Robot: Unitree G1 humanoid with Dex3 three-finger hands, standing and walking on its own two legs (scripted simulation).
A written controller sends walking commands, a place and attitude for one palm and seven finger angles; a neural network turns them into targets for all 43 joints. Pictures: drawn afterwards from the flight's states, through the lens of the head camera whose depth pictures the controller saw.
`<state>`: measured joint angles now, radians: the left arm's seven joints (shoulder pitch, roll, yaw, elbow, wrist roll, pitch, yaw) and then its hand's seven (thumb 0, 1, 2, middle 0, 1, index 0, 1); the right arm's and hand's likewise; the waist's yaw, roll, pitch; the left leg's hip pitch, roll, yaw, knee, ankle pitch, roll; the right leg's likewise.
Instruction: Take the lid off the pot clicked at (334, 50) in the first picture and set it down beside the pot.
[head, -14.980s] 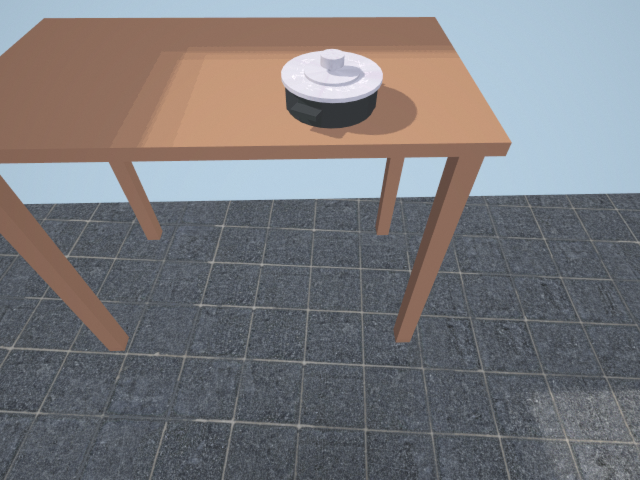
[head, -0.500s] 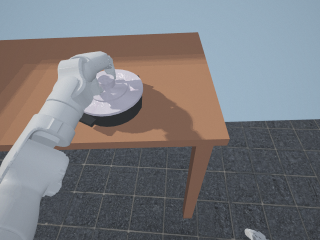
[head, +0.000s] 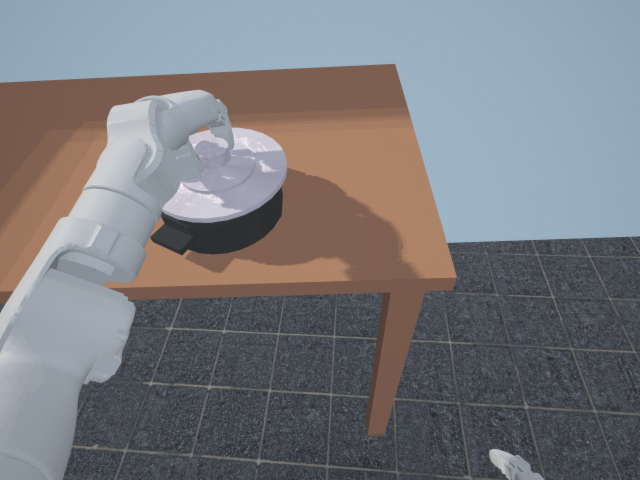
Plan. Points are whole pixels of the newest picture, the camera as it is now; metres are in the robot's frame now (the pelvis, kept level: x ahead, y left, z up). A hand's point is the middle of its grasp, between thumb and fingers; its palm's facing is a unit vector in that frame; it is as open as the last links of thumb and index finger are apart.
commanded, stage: lift the lid straight up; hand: left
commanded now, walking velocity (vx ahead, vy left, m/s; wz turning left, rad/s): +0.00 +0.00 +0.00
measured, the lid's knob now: (212, 152) +0.48 +0.15 +0.17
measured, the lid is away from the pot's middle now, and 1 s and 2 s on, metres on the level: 0.01 0.01 0.06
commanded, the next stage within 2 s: move the lid sideways beside the pot in 1.48 s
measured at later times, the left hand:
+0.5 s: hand (179, 130) +0.45 +0.17 +0.23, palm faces -0.32 -0.12 -0.94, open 7.7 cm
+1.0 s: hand (162, 97) +0.45 +0.17 +0.27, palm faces -0.25 -0.12 -0.96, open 7.7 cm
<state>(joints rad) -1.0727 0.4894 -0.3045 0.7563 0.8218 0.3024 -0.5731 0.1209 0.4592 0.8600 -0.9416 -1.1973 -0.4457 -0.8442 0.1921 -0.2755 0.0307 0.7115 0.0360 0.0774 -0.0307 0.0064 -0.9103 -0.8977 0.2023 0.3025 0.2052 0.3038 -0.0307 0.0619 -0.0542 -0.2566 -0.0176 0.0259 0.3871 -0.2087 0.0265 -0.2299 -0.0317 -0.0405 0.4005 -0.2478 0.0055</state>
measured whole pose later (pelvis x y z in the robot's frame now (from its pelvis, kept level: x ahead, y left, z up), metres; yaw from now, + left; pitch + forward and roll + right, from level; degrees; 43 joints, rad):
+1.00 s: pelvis -0.01 +0.00 +0.00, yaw +0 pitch +4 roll +0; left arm -1.27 0.53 -0.31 0.81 0.85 0.36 -0.64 0.14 0.45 0.87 -0.94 -1.20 -0.46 -0.85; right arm 0.19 -0.29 0.04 0.71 0.04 0.06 -0.03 0.01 -0.91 -0.90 0.20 0.30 0.21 0.30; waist -0.02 0.06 -0.06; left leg -0.24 -0.03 0.03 0.35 -0.18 0.03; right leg -0.21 -0.04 -0.04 0.38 -0.23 0.01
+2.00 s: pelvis +0.01 +0.00 +0.00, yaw +0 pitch +5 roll +0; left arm -1.26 0.65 -0.24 0.74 0.89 0.34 -0.68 0.14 0.45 0.87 -0.94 -1.20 -0.46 -0.85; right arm 0.19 -0.31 0.03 0.67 0.05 0.12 -0.02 0.01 -0.91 -0.90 0.20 0.30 0.20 0.30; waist -0.02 0.06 -0.06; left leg -0.25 -0.02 0.03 0.36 -0.20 0.03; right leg -0.22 -0.03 -0.04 0.36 -0.24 0.01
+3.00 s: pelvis +0.00 +0.01 +0.00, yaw +0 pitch +6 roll +0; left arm -1.23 0.91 -0.08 0.89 0.94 0.20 -0.66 0.14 0.45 0.87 -0.94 -1.20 -0.46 -0.85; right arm 0.21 -0.32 0.03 0.66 0.08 0.18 -0.04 0.01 -0.91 -0.90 0.20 0.30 0.21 0.30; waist -0.05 0.04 -0.03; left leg -0.28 -0.02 0.02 0.39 -0.21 0.03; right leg -0.23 -0.02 -0.04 0.35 -0.22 0.01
